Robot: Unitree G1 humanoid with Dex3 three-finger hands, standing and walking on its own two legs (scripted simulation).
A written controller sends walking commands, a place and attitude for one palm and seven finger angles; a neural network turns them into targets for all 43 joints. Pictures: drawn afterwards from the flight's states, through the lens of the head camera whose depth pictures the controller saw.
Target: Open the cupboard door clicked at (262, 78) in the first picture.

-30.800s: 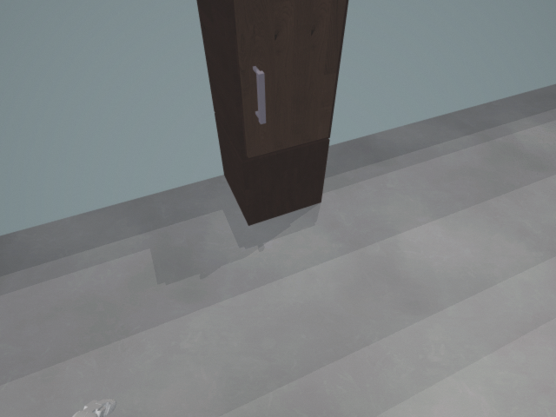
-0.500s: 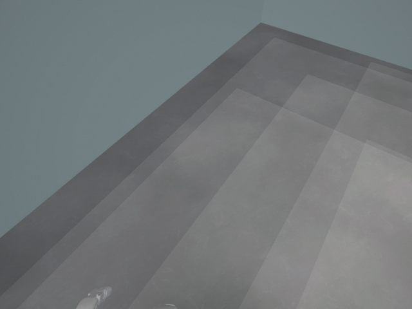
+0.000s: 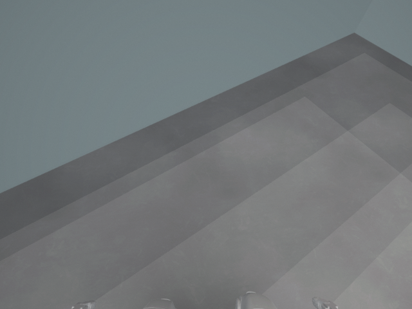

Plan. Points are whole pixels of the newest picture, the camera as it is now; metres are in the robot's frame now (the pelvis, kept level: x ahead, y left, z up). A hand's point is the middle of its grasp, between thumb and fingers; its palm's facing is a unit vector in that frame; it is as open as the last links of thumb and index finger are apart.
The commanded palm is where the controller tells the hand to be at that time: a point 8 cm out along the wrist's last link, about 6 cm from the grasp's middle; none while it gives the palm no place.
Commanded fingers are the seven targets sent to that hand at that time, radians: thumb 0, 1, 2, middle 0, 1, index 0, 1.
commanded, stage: turn to face it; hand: left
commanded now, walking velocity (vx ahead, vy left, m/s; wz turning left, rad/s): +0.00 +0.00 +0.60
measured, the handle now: out of the picture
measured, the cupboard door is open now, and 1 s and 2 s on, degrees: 49 49 49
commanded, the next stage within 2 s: none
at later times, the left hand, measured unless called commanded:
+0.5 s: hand out of the picture +0.03 +0.19 -0.18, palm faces +0.32 -0.92 -0.22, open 7.4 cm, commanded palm none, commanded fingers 0.00 0.90 0.90 -0.20 -0.30 -0.20 -0.30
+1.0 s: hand out of the picture -0.01 +0.13 -0.16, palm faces +0.58 -0.78 -0.23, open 7.4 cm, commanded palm none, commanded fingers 0.00 0.90 0.90 -0.20 -0.30 -0.20 -0.30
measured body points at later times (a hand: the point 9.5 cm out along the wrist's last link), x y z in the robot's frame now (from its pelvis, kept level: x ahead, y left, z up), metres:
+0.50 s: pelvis +0.02 -0.03 -0.01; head +0.07 +0.01 +0.44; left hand +0.01 +0.24 -0.16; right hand +0.20 -0.25 -0.13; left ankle -0.01 +0.08 -0.73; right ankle +0.02 -0.17 -0.68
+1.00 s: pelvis +0.04 -0.07 +0.01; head +0.09 -0.04 +0.45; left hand -0.04 +0.17 -0.14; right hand +0.28 -0.23 -0.13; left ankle -0.03 +0.03 -0.70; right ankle +0.09 -0.18 -0.73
